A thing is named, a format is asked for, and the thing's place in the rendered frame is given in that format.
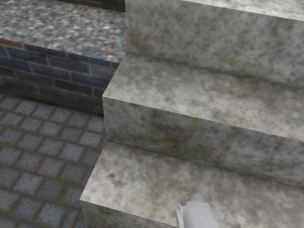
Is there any right robot thigh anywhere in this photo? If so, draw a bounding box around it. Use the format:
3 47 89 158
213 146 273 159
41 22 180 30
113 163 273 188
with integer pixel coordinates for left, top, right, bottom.
175 199 221 228

